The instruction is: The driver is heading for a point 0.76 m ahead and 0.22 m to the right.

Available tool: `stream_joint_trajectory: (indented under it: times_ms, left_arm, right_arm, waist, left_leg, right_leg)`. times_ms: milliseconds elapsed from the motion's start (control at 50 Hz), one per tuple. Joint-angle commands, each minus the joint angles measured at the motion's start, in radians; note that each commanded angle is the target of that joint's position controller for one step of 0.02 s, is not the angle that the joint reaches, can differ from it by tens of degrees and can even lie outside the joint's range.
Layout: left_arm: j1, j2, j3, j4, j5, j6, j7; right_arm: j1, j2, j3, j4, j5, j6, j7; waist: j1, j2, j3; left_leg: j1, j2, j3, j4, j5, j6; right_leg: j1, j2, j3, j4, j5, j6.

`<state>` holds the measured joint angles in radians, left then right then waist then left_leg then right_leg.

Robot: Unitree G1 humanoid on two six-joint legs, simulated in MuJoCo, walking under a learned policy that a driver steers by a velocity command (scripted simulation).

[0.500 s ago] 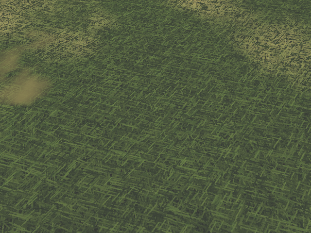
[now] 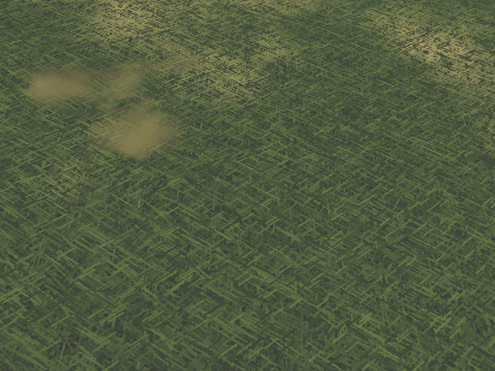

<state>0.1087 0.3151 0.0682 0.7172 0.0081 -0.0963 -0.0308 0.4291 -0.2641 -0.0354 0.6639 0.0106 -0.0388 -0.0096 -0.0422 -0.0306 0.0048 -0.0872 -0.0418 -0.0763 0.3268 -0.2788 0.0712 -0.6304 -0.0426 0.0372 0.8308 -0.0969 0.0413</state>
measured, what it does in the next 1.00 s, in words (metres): walks ahead, turning right: right foot, then left foot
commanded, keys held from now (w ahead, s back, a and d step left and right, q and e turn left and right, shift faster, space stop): w+e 1.00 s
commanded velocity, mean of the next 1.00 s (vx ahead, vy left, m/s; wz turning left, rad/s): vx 0.48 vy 0.00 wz -0.36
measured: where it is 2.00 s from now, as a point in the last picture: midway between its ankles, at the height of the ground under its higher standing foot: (283, 267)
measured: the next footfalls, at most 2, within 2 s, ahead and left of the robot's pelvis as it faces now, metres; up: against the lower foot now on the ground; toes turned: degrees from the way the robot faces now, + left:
right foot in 0.24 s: +0.32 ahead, -0.12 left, +0.00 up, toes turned -2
left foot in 0.70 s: +0.61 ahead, +0.07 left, +0.00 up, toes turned -20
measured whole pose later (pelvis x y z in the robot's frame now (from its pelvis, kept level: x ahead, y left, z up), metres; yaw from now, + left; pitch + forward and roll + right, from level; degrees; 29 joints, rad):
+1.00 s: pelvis +0.57 -0.04 +0.00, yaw -27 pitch +1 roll +2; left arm 0.16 0.32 0.07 0.66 -0.02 -0.02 -0.02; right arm 0.35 -0.28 -0.06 0.76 -0.01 -0.09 0.00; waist -0.07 -0.05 0.04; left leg -0.07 -0.01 0.13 0.28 -0.23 0.02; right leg -0.68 -0.08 0.06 0.94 -0.13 0.02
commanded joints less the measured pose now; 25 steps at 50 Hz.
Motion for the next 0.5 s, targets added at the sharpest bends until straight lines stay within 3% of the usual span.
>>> stream_joint_trajectory:
  times_ms: [20,100,160,200,220,240,260,280,300,320,340,360,380,420,500]
  left_arm:
    - [-0.147,0.021,-0.011,-0.071,-0.011,-0.014,-0.012]
    - [-0.236,0.032,-0.018,-0.096,-0.028,-0.017,-0.031]
    - [-0.228,0.052,-0.013,-0.099,-0.027,-0.023,-0.044]
    - [-0.123,0.092,0.008,-0.075,-0.023,-0.019,-0.040]
    - [0.015,0.123,0.027,-0.041,-0.023,-0.013,-0.032]
    - [0.177,0.159,0.041,-0.014,-0.025,-0.004,-0.022]
    - [0.301,0.265,0.067,-0.006,-0.018,0.000,-0.015]
    - [0.314,0.182,0.048,0.011,-0.042,0.000,-0.018]
    - [0.242,0.150,0.038,0.001,-0.041,0.005,-0.009]
    - [0.188,0.133,0.032,-0.015,-0.030,0.010,-0.001]
    - [0.143,0.113,0.024,-0.024,-0.022,0.014,0.002]
    - [0.118,0.092,0.015,-0.034,-0.010,0.012,0.006]
    - [0.099,0.088,0.014,-0.043,-0.008,0.015,0.010]
    - [0.093,0.096,0.017,-0.042,-0.018,0.015,0.019]
    - [0.134,0.140,0.033,-0.025,-0.032,0.016,0.034]
  right_arm:
    - [-0.017,-0.190,-0.059,-0.043,0.004,-0.019,-0.019]
    - [0.033,-0.195,-0.060,0.010,0.008,-0.022,-0.011]
    - [0.031,-0.202,-0.062,0.035,0.007,-0.015,-0.012]
    - [0.016,-0.222,-0.067,0.039,0.000,-0.006,-0.019]
    - [-0.003,-0.220,-0.063,0.036,-0.004,0.002,-0.022]
    - [-0.007,-0.208,-0.053,0.020,-0.018,0.003,-0.028]
    - [0.095,-0.104,-0.021,-0.016,-0.031,-0.015,-0.017]
    - [0.057,-0.134,-0.017,-0.013,-0.020,-0.042,-0.008]
    - [-0.068,-0.184,-0.030,-0.048,0.022,-0.065,0.006]
    - [-0.141,-0.183,-0.023,-0.067,0.026,-0.083,0.010]
    - [-0.176,-0.174,-0.024,-0.074,0.003,-0.093,0.009]
    - [-0.171,-0.173,-0.030,-0.073,-0.015,-0.090,0.007]
    - [-0.151,-0.162,-0.028,-0.072,-0.021,-0.084,0.008]
    - [-0.130,-0.135,-0.020,-0.070,-0.029,-0.068,0.006]
    - [-0.289,-0.082,0.004,-0.116,-0.034,-0.068,0.003]
  waist:
    - [-0.023,0.137,0.037]
    - [-0.058,0.138,0.090]
    - [-0.039,0.146,0.085]
    - [0.018,0.167,-0.017]
    - [0.095,0.152,-0.106]
    - [0.165,0.116,-0.212]
    - [0.121,-0.148,-0.371]
    - [0.147,-0.159,-0.425]
    - [0.157,-0.108,-0.239]
    - [0.137,-0.019,-0.139]
    - [0.099,0.041,-0.057]
    - [0.062,0.034,-0.027]
    - [0.035,-0.002,-0.016]
    - [0.012,-0.028,-0.004]
    - [0.063,-0.022,0.030]
  left_leg:
    - [-0.004,0.189,-0.117,-0.136,0.280,0.121]
    - [0.054,0.242,-0.107,-0.149,0.268,0.117]
    - [0.150,0.274,-0.071,-0.097,0.465,0.098]
    - [0.204,0.258,-0.023,0.055,0.879,0.073]
    - [0.178,0.224,0.025,0.229,1.036,0.047]
    - [-0.014,0.207,0.041,0.462,0.906,0.013]
    - [-0.434,0.032,0.068,0.923,0.263,-0.080]
    - [-0.593,-0.038,-0.049,1.054,-0.244,-0.086]
    - [-0.696,0.029,-0.075,1.079,-0.187,-0.071]
    - [-0.685,0.075,-0.057,1.018,-0.116,-0.055]
    - [-0.651,0.105,-0.042,0.926,-0.074,-0.057]
    - [-0.587,0.131,-0.040,0.861,-0.038,-0.063]
    - [-0.548,0.137,-0.032,0.824,-0.025,-0.075]
    - [-0.515,0.143,-0.002,0.739,-0.021,-0.107]
    - [-0.423,0.102,0.036,0.418,0.239,-0.144]
  right_leg:
    - [-0.011,0.025,-0.035,-0.196,0.161,0.015]
    - [-0.014,0.017,-0.043,-0.295,0.193,-0.034]
    - [0.005,0.031,-0.064,-0.335,0.113,-0.095]
    - [0.160,0.095,-0.114,-0.318,0.034,-0.141]
    - [0.342,0.130,-0.139,-0.337,0.048,-0.175]
    - [0.642,0.045,-0.014,-0.298,0.064,-0.225]
    - [1.040,-0.244,0.530,-0.323,-0.101,-0.427]
    - [1.101,-0.298,0.812,-0.506,-0.276,-0.455]
    - [0.971,-0.270,0.674,-0.544,-0.344,-0.397]
    - [0.812,-0.229,0.557,-0.564,-0.293,-0.361]
    - [0.659,-0.188,0.476,-0.587,-0.192,-0.343]
    - [0.557,-0.148,0.411,-0.614,-0.106,-0.332]
    - [0.491,-0.125,0.384,-0.635,-0.058,-0.338]
    - [0.395,-0.105,0.316,-0.652,0.041,-0.350]
    - [0.264,-0.024,0.199,-0.642,0.056,-0.293]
